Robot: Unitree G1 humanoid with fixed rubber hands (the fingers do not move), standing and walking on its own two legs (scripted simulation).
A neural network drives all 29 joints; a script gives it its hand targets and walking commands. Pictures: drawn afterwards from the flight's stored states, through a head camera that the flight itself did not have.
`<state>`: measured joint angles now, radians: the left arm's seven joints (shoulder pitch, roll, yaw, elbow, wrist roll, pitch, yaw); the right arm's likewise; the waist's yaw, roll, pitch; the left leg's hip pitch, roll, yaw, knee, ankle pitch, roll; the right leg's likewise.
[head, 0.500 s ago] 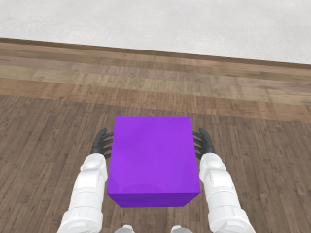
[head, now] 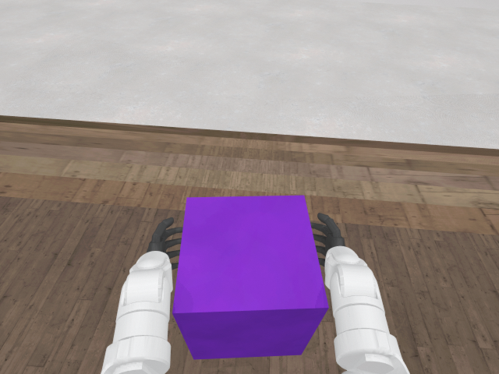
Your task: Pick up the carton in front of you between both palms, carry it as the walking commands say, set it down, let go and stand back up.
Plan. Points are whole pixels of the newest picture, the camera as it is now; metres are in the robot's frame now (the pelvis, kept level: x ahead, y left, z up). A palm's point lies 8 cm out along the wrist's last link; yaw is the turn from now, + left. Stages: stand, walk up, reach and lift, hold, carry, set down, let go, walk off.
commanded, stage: reach and lift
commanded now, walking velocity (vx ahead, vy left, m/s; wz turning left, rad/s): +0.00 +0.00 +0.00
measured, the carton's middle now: (247, 280) +0.29 +0.00 -0.05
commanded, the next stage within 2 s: hold in 0.74 s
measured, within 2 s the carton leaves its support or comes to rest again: neither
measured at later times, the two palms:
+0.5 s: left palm (158, 251) +0.30 +0.15 +0.03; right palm (334, 246) +0.30 -0.15 +0.04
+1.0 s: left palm (155, 248) +0.29 +0.15 +0.05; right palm (339, 243) +0.30 -0.15 +0.06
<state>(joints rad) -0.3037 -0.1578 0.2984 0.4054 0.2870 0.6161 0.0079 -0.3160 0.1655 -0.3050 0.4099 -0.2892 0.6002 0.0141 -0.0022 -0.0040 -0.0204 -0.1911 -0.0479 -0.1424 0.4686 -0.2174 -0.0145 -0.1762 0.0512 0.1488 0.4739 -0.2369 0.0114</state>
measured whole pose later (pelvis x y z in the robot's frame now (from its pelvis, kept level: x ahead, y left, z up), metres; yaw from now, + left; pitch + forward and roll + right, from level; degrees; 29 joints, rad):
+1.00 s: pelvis +0.01 +0.00 +0.01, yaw +0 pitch -7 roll +0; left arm -0.26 -0.15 0.22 0.24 0.27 0.76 0.01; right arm -0.26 0.15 -0.23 0.24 -0.26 0.75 0.01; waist 0.00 0.00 0.00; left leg -0.04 -0.04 -0.14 0.35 -0.18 -0.01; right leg -0.03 0.04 0.14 0.35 -0.20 0.01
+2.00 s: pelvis +0.41 -0.03 -0.01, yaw -1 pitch +4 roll +2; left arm -0.17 -0.14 0.13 -0.35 0.10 1.21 0.10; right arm -0.17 0.14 -0.10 -0.36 -0.11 1.20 -0.09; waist 0.04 -0.02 -0.09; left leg -0.59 0.04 0.21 0.58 -0.11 0.03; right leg 0.08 -0.05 -0.16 0.30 -0.44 0.00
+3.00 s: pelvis +1.08 -0.04 -0.06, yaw -3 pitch +4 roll -1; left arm -0.67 -0.03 0.21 0.10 0.04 1.15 0.13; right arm -0.62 0.06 -0.27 -0.02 -0.11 1.19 -0.12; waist 0.10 0.04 -0.01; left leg -0.61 0.01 0.08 0.51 0.38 0.05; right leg -0.16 0.08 -0.11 0.81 -0.72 -0.09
